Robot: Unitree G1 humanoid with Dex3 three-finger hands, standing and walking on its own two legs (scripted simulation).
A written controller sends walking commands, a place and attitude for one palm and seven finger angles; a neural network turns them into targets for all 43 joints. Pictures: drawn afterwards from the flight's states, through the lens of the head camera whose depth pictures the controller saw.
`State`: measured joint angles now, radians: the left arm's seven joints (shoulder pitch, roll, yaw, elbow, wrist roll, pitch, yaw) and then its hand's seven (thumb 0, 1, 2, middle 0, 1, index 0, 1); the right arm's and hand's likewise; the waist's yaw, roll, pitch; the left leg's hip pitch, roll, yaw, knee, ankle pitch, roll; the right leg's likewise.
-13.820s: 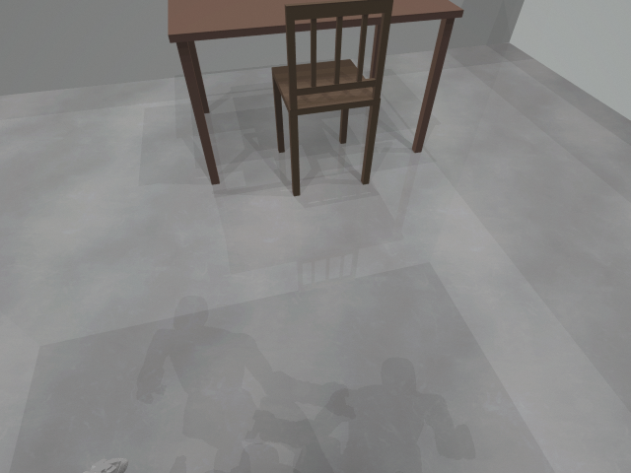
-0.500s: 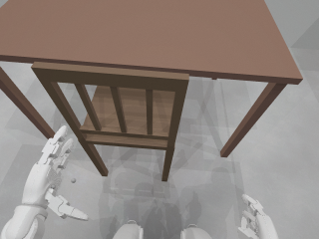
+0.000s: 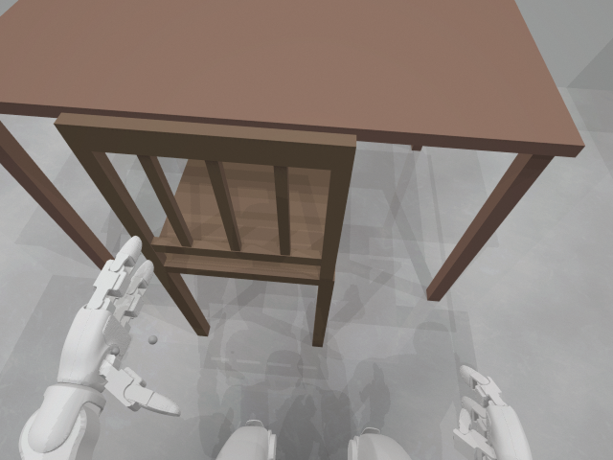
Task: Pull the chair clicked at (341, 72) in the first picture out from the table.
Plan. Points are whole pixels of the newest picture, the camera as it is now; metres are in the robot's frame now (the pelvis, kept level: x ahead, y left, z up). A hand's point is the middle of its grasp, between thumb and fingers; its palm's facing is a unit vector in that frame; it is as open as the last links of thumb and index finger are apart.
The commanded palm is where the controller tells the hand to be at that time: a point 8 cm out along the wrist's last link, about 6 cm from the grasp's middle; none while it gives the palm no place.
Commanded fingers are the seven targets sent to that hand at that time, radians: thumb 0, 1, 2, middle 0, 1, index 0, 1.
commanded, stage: aim the fingers beside a spindle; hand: left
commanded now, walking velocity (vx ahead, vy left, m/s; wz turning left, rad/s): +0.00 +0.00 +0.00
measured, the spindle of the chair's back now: (226, 209) +0.49 +0.15 -0.02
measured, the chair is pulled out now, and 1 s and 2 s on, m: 0.00 0.00 0.00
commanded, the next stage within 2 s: push the fingers through the gap in 1.80 s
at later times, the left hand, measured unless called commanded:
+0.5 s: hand (187, 313) +0.29 +0.16 +0.02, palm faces -0.10 -0.99 -0.04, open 16.9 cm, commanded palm +0.27 +0.23 +0.02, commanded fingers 0.00 -0.50 0.30 -0.06 -0.08 -0.06 -0.08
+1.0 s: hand (207, 294) +0.33 +0.15 +0.00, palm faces -0.09 -1.00 -0.03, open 16.9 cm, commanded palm +0.31 +0.21 +0.00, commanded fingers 0.00 -0.50 0.30 -0.06 -0.08 -0.06 -0.08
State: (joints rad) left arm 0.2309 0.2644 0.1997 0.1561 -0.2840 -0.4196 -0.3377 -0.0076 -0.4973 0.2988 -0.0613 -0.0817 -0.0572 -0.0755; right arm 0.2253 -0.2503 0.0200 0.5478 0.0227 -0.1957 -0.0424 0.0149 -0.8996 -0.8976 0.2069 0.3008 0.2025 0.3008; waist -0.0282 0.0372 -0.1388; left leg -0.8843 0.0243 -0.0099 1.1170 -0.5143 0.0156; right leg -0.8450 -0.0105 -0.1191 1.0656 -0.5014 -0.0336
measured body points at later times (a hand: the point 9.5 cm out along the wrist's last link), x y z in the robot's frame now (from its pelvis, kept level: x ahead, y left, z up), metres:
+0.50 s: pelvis +0.00 +0.00 -0.01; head +0.09 +0.00 +0.43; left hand +0.29 +0.22 +0.02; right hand +0.15 -0.25 -0.11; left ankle +0.01 +0.11 -0.66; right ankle +0.01 -0.10 -0.66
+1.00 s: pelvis -0.01 +0.01 -0.03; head +0.10 +0.01 +0.41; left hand +0.33 +0.21 +0.00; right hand +0.14 -0.24 -0.13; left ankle +0.01 +0.11 -0.66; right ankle +0.01 -0.10 -0.66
